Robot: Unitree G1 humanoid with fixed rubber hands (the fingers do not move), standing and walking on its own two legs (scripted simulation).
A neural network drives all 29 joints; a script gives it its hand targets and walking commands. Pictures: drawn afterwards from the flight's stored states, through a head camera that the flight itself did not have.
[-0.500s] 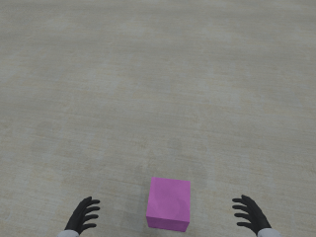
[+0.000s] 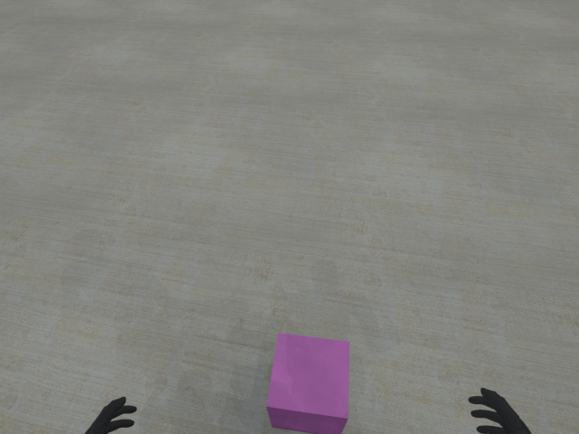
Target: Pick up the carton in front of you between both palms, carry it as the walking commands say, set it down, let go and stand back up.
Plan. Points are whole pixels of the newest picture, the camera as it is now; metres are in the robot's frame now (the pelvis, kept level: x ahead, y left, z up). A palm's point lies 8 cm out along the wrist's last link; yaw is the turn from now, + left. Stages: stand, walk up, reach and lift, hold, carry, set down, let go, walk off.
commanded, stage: stand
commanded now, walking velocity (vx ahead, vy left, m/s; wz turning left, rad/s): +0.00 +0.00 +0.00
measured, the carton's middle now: (309, 386) +0.38 -0.02 -0.65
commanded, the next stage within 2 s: none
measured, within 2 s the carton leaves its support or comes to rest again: neither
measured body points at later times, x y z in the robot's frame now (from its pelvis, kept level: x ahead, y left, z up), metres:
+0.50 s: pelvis +0.00 +0.00 +0.01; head +0.00 -0.01 +0.46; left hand +0.12 +0.30 -0.10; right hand +0.13 -0.30 -0.10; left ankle -0.04 +0.12 -0.74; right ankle -0.02 -0.12 -0.74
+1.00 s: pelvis -0.02 +0.00 +0.01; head -0.02 -0.01 +0.46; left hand +0.08 +0.31 -0.10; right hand +0.10 -0.31 -0.10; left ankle -0.04 +0.12 -0.74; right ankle -0.02 -0.12 -0.74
